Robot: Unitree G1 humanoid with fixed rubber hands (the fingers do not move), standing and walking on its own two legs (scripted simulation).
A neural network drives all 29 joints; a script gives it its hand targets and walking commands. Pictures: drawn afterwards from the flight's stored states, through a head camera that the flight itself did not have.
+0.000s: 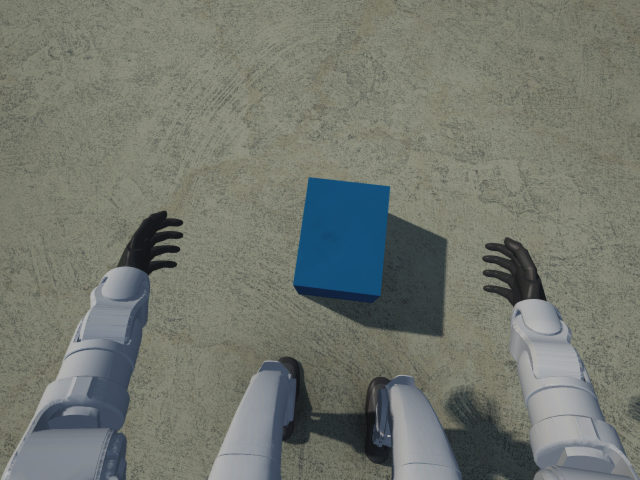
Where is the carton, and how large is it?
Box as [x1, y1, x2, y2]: [293, 177, 389, 302]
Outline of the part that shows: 309,177 293,285 298,293 372,302 380,295 389,186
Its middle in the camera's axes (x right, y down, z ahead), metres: +0.05 +0.01 +1.05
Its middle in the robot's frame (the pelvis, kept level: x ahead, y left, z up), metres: +0.52 -0.01 -0.62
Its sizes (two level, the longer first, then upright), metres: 0.281 0.210 0.180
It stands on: the floor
